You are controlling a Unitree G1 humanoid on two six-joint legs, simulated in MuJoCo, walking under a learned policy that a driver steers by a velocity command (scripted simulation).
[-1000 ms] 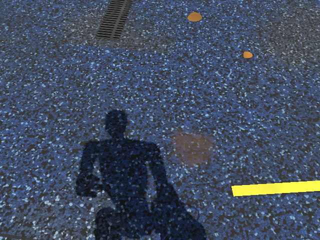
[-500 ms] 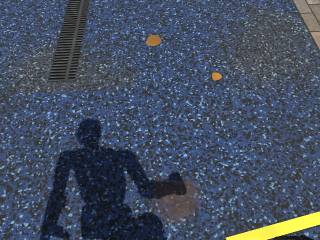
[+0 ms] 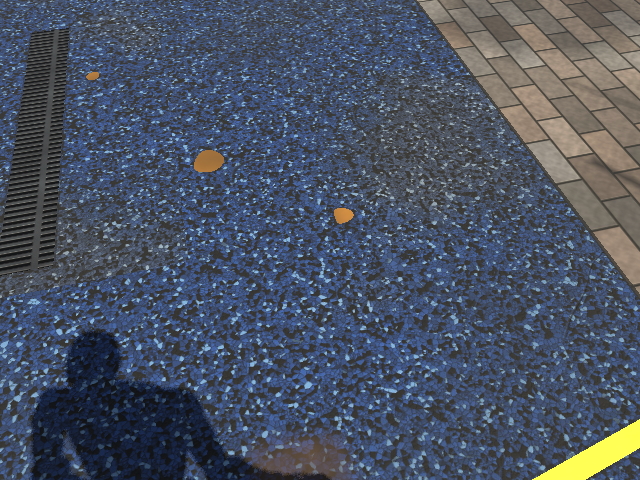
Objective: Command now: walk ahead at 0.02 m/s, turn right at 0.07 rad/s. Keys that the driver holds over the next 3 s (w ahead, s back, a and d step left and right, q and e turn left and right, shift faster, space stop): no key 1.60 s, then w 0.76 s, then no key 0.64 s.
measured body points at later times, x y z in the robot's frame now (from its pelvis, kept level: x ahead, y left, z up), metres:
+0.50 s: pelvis +0.03 -0.01 +0.01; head +0.04 -0.01 +0.46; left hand +0.05 +0.23 -0.15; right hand +0.05 -0.25 -0.15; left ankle +0.07 +0.10 -0.74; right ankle -0.01 -0.11 -0.74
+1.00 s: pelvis +0.05 -0.01 +0.00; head +0.05 -0.02 +0.45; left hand +0.02 +0.21 -0.15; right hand +0.04 -0.24 -0.16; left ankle +0.07 +0.10 -0.74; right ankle -0.01 -0.11 -0.74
